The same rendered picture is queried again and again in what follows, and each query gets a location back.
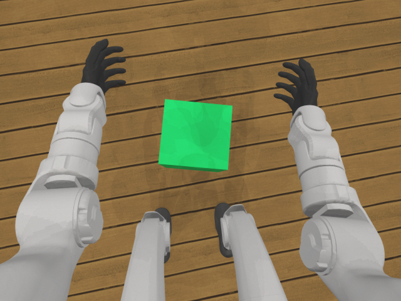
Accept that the left robot upper arm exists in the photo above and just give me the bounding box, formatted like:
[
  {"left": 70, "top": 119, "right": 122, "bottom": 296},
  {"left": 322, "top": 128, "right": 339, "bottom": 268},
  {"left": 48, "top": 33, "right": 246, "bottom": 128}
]
[{"left": 0, "top": 187, "right": 103, "bottom": 301}]

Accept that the left robot hand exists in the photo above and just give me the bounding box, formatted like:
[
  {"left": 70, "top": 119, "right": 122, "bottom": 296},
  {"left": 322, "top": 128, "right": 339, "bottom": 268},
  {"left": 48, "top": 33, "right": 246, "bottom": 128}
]
[{"left": 81, "top": 39, "right": 126, "bottom": 96}]

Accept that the robot right forearm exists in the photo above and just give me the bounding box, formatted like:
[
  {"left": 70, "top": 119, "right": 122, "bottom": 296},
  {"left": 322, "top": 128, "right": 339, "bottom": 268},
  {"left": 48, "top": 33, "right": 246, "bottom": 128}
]
[{"left": 288, "top": 105, "right": 385, "bottom": 265}]

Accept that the carton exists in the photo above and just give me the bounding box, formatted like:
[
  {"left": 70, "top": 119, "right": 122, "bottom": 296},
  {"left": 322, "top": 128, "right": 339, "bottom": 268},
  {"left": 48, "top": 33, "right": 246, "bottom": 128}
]
[{"left": 159, "top": 99, "right": 232, "bottom": 172}]

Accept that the right robot upper arm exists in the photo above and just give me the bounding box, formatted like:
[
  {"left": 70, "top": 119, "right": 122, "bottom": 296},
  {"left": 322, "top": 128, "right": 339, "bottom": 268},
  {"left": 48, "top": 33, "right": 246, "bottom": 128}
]
[{"left": 299, "top": 216, "right": 401, "bottom": 301}]

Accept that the right robot shin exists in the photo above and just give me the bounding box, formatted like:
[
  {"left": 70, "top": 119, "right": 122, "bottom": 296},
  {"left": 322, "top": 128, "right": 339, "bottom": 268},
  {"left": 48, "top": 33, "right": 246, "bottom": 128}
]
[{"left": 224, "top": 204, "right": 255, "bottom": 249}]

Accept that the robot left forearm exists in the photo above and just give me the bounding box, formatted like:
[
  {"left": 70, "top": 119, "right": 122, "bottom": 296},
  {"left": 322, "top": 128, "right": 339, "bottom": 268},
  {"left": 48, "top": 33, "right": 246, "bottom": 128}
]
[{"left": 15, "top": 83, "right": 107, "bottom": 245}]

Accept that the right robot hand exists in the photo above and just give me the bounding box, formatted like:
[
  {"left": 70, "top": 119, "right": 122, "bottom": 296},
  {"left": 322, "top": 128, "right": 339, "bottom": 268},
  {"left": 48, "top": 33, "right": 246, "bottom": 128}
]
[{"left": 274, "top": 58, "right": 318, "bottom": 115}]

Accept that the right robot foot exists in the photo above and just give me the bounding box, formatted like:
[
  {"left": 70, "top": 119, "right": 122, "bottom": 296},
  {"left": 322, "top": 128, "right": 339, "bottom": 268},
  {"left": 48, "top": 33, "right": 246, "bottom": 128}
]
[{"left": 214, "top": 203, "right": 233, "bottom": 258}]

